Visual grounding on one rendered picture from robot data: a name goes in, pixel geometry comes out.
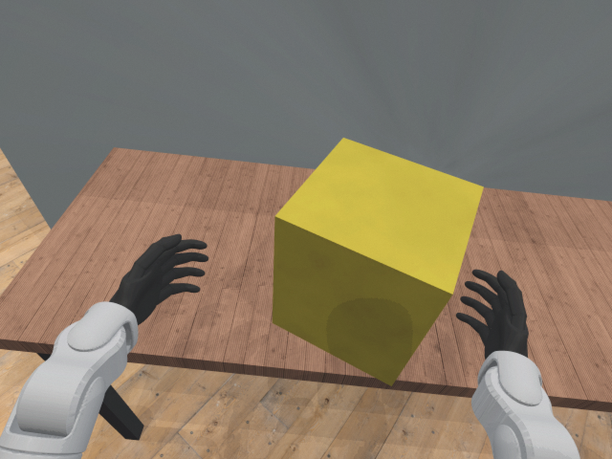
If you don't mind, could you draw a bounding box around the robot right forearm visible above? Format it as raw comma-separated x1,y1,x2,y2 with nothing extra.
471,351,580,459

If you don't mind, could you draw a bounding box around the robot left forearm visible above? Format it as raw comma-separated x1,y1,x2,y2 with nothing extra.
0,301,139,459

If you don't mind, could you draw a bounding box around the carton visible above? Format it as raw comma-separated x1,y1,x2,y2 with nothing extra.
273,138,484,386

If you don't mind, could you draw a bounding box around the robot left hand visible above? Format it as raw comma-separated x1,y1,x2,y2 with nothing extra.
109,234,208,325

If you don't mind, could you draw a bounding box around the table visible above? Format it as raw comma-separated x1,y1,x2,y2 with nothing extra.
0,147,612,440

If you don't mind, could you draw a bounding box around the robot right hand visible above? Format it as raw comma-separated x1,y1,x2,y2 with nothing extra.
456,270,529,359

